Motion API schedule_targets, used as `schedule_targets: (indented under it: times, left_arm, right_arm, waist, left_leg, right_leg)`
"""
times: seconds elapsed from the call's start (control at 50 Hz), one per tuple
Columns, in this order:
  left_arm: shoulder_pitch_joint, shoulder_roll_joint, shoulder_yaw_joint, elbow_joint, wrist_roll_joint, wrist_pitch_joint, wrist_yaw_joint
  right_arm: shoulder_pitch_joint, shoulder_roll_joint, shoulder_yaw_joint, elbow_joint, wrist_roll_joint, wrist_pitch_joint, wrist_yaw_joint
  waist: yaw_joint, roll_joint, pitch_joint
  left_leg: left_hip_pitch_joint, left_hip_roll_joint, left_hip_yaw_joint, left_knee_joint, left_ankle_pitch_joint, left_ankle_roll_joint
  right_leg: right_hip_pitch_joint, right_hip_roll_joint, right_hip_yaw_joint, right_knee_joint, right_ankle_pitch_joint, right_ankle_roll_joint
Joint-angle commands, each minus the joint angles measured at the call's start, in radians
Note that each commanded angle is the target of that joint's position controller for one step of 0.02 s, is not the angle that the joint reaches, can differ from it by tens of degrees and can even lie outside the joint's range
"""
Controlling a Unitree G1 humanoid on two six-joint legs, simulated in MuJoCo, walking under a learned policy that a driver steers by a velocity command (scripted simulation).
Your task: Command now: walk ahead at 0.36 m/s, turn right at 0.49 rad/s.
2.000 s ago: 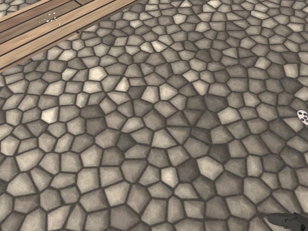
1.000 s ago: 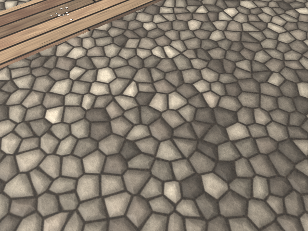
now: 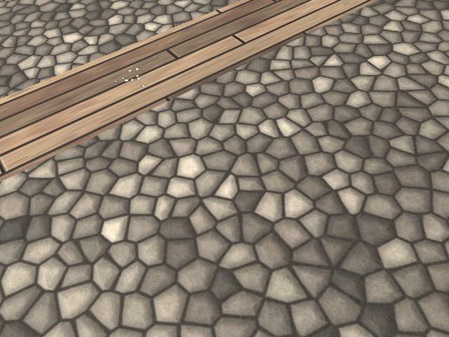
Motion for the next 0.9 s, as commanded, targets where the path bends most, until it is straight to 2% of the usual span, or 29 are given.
schedule_targets:
  times: [0.02, 0.04, 0.06, 0.08, 0.1, 0.12, 0.18, 0.24, 0.32, 0.36, 0.4, 0.42, 0.44, 0.46, 0.48, 0.5, 0.52, 0.54, 0.56, 0.58, 0.6, 0.62, 0.66, 0.7, 0.74, 0.78, 0.82, 0.86, 0.9]
  left_arm:
    - [0.279, 0.280, 0.071, -0.003, 0.004, -0.032, 0.003]
    - [0.212, 0.224, 0.055, -0.034, 0.022, -0.058, -0.004]
    - [0.153, 0.176, 0.038, -0.052, 0.019, -0.076, -0.004]
    - [0.120, 0.147, 0.030, -0.065, 0.012, -0.080, -0.003]
    - [0.102, 0.137, 0.024, -0.069, 0.007, -0.076, 0.001]
    - [0.107, 0.128, 0.019, -0.073, 0.010, -0.074, 0.008]
    - [0.157, 0.130, 0.021, -0.065, 0.009, -0.072, 0.029]
    - [0.190, 0.130, 0.024, -0.050, 0.006, -0.064, 0.041]
    - [0.229, 0.128, 0.028, -0.020, -0.002, -0.057, 0.045]
    - [0.230, 0.130, 0.030, -0.006, -0.006, -0.052, 0.046]
    - [0.215, 0.141, 0.036, 0.001, -0.003, -0.046, 0.048]
    - [0.201, 0.149, 0.039, 0.000, -0.001, -0.043, 0.047]
    - [0.188, 0.154, 0.041, -0.003, 0.002, -0.039, 0.046]
    - [0.171, 0.143, 0.034, -0.010, 0.007, -0.036, 0.044]
    - [0.162, 0.100, 0.016, -0.032, 0.025, -0.035, 0.042]
    - [0.335, -0.029, -0.019, -0.034, 0.008, -0.049, 0.033]
    - [0.295, 0.065, -0.007, -0.014, -0.020, -0.063, 0.032]
    - [0.148, 0.126, 0.010, -0.047, -0.033, -0.072, 0.028]
    - [0.056, 0.125, 0.005, -0.070, -0.016, -0.084, 0.028]
    - [-0.003, 0.118, 0.008, -0.086, 0.008, -0.095, 0.027]
    - [-0.001, 0.107, 0.010, -0.091, 0.016, -0.098, 0.023]
    - [0.012, 0.086, 0.006, -0.090, 0.018, -0.098, 0.020]
    - [0.009, 0.051, -0.004, -0.100, 0.025, -0.095, 0.017]
    - [-0.073, 0.028, -0.018, -0.135, 0.035, -0.095, 0.016]
    - [-0.158, 0.013, -0.028, -0.156, 0.031, -0.103, 0.008]
    - [-0.230, 0.020, -0.028, -0.169, 0.022, -0.111, -0.001]
    - [-0.275, 0.039, -0.022, -0.185, 0.013, -0.117, -0.008]
    - [-0.285, 0.071, -0.008, -0.195, 0.008, -0.121, -0.009]
    - [-0.225, 0.097, 0.009, -0.184, 0.006, -0.125, -0.006]
  right_arm:
    - [-0.210, 0.002, 0.012, -0.164, -0.012, -0.031, 0.012]
    - [-0.222, -0.062, 0.000, -0.162, 0.017, -0.056, 0.020]
    - [-0.194, -0.101, -0.010, -0.150, 0.027, -0.074, 0.029]
    - [-0.163, -0.111, -0.015, -0.121, 0.004, -0.082, 0.028]
    - [-0.167, -0.112, -0.018, -0.109, -0.023, -0.088, 0.024]
    - [-0.174, -0.104, -0.019, -0.101, -0.033, -0.089, 0.025]
    - [-0.213, -0.061, -0.008, -0.101, -0.027, -0.084, 0.027]
    - [-0.283, -0.026, 0.006, -0.117, -0.020, -0.082, 0.034]
    - [-0.372, -0.013, 0.020, -0.144, -0.011, -0.091, 0.054]
    - [-0.382, -0.024, 0.020, -0.151, -0.009, -0.099, 0.061]
    - [-0.346, -0.051, 0.012, -0.144, -0.008, -0.104, 0.063]
    - [-0.308, -0.070, 0.004, -0.136, -0.009, -0.106, 0.060]
    - [-0.234, -0.095, -0.009, -0.118, -0.012, -0.105, 0.052]
    - [-0.092, -0.131, -0.026, -0.084, -0.015, -0.103, 0.042]
    - [0.105, -0.174, -0.033, -0.056, -0.031, -0.099, 0.034]
    - [0.212, -0.247, -0.053, -0.008, -0.036, -0.093, 0.040]
    - [0.200, -0.142, -0.027, -0.001, -0.012, -0.096, 0.047]
    - [0.125, -0.099, -0.013, -0.004, -0.006, -0.092, 0.040]
    - [0.067, -0.091, -0.006, -0.011, -0.013, -0.086, 0.035]
    - [0.035, -0.079, -0.001, -0.011, -0.021, -0.080, 0.034]
    - [0.023, -0.067, 0.006, -0.014, -0.032, -0.081, 0.032]
    - [0.021, -0.060, 0.009, -0.013, -0.030, -0.081, 0.031]
    - [0.037, -0.069, 0.007, -0.003, -0.010, -0.083, 0.024]
    - [0.053, -0.102, -0.001, 0.005, -0.001, -0.080, 0.012]
    - [0.071, -0.122, -0.008, 0.009, 0.003, -0.071, 0.003]
    - [0.115, -0.137, -0.012, 0.018, 0.006, -0.060, -0.002]
    - [0.160, -0.142, -0.012, 0.027, 0.012, -0.051, -0.004]
    - [0.179, -0.145, -0.013, 0.029, 0.015, -0.043, -0.008]
    - [0.173, -0.142, -0.014, 0.025, 0.009, -0.034, -0.010]
  waist:
    - [0.105, -0.356, 0.094]
    - [0.092, -0.233, 0.109]
    - [0.052, -0.207, 0.131]
    - [0.029, -0.154, 0.118]
    - [0.025, -0.122, 0.101]
    - [0.023, -0.117, 0.080]
    - [0.032, -0.102, 0.055]
    - [0.053, -0.125, 0.070]
    - [0.092, -0.138, 0.106]
    - [0.091, -0.142, 0.120]
    - [0.066, -0.163, 0.116]
    - [0.046, -0.176, 0.095]
    - [0.006, -0.186, 0.038]
    - [-0.066, -0.175, -0.065]
    - [-0.145, -0.100, -0.232]
    - [-0.062, 0.275, -0.405]
    - [-0.099, 0.237, -0.358]
    - [-0.107, 0.155, -0.175]
    - [-0.085, 0.045, -0.095]
    - [-0.061, 0.006, -0.029]
    - [-0.029, 0.025, -0.021]
    - [-0.012, 0.045, -0.021]
    - [0.005, 0.054, -0.003]
    - [-0.008, 0.045, 0.036]
    - [-0.033, 0.041, 0.051]
    - [-0.063, 0.044, 0.052]
    - [-0.078, 0.052, 0.048]
    - [-0.067, 0.063, 0.041]
    - [-0.020, 0.075, 0.023]
  left_leg:
    - [-0.656, -0.126, -0.105, 0.520, -0.312, 0.007]
    - [-0.720, -0.060, -0.251, 0.612, -0.237, 0.038]
    - [-0.725, -0.026, -0.264, 0.592, -0.111, 0.059]
    - [-0.692, -0.004, -0.256, 0.560, -0.015, 0.058]
    - [-0.655, 0.004, -0.253, 0.497, 0.063, 0.045]
    - [-0.601, -0.001, -0.247, 0.452, 0.131, 0.031]
    - [-0.547, -0.044, -0.221, 0.308, 0.278, -0.015]
    - [-0.479, -0.077, -0.210, 0.143, 0.380, -0.037]
    - [-0.422, -0.084, -0.198, 0.016, 0.435, -0.034]
    - [-0.404, -0.080, -0.200, -0.024, 0.425, -0.014]
    - [-0.362, -0.080, -0.197, -0.045, 0.373, 0.014]
    - [-0.311, -0.094, -0.179, -0.049, 0.327, 0.033]
    - [-0.202, -0.124, -0.146, -0.058, 0.299, 0.058]
    - [0.005, -0.121, -0.137, -0.062, 0.332, 0.096]
    - [0.344, 0.040, -0.315, -0.001, 0.311, 0.166]
    - [0.701, 0.300, -0.848, -0.098, 0.060, 0.340]
    - [0.660, 0.297, -0.992, -0.236, -0.096, 0.326]
    - [0.513, 0.259, -0.818, -0.248, -0.061, 0.286]
    - [0.365, 0.214, -0.698, -0.259, 0.056, 0.264]
    - [0.241, 0.174, -0.620, -0.278, 0.183, 0.260]
    - [0.174, 0.144, -0.575, -0.298, 0.266, 0.260]
    - [0.144, 0.126, -0.556, -0.318, 0.313, 0.269]
    - [0.095, 0.115, -0.512, -0.353, 0.353, 0.291]
    - [0.035, 0.103, -0.463, -0.381, 0.370, 0.292]
    - [-0.015, 0.060, -0.407, -0.381, 0.355, 0.257]
    - [-0.034, 0.045, -0.392, -0.361, 0.350, 0.230]
    - [-0.007, 0.062, -0.426, -0.328, 0.307, 0.213]
    - [0.038, 0.086, -0.480, -0.277, 0.245, 0.187]
    - [0.041, 0.081, -0.501, -0.192, 0.247, 0.157]
  right_leg:
    - [0.333, -0.296, 0.790, -0.443, -0.449, -0.282]
    - [0.311, -0.340, 0.841, -0.509, -0.513, -0.304]
    - [0.300, -0.314, 0.756, -0.495, -0.430, -0.265]
    - [0.299, -0.270, 0.647, -0.458, -0.288, -0.223]
    - [0.297, -0.230, 0.562, -0.446, -0.152, -0.193]
    - [0.292, -0.194, 0.492, -0.445, -0.043, -0.172]
    - [0.309, -0.141, 0.368, -0.437, 0.212, -0.153]
    - [0.267, -0.104, 0.306, -0.421, 0.283, -0.131]
    - [0.255, -0.120, 0.307, -0.411, 0.273, -0.128]
    - [0.287, -0.145, 0.322, -0.391, 0.308, -0.123]
    - [0.333, -0.170, 0.329, -0.356, 0.416, -0.109]
    - [0.354, -0.169, 0.322, -0.309, 0.556, -0.098]
    - [0.365, -0.150, 0.302, -0.214, 0.764, -0.085]
    - [0.322, -0.103, 0.261, -0.044, 0.884, -0.059]
    - [0.120, -0.056, 0.255, 0.237, 0.661, -0.031]
    - [-0.266, 0.134, 0.212, 0.626, -0.106, 0.046]
    - [-0.373, 0.116, 0.290, 0.742, -0.208, 0.042]
    - [-0.431, 0.067, 0.256, 0.758, -0.141, 0.037]
    - [-0.402, 0.015, 0.208, 0.715, -0.064, 0.031]
    - [-0.381, -0.014, 0.181, 0.650, -0.017, 0.032]
    - [-0.331, -0.038, 0.181, 0.608, 0.013, 0.032]
    - [-0.307, -0.045, 0.172, 0.569, 0.019, 0.039]
    - [-0.302, -0.054, 0.149, 0.465, 0.010, 0.063]
    - [-0.303, -0.051, 0.123, 0.313, 0.063, 0.091]
    - [-0.241, -0.025, 0.108, 0.146, 0.216, 0.101]
    - [-0.172, 0.014, 0.098, 0.026, 0.350, 0.112]
    - [-0.135, 0.031, 0.113, -0.040, 0.393, 0.112]
    - [-0.095, 0.034, 0.134, -0.095, 0.363, 0.096]
    - [0.012, 0.035, 0.122, -0.139, 0.304, 0.065]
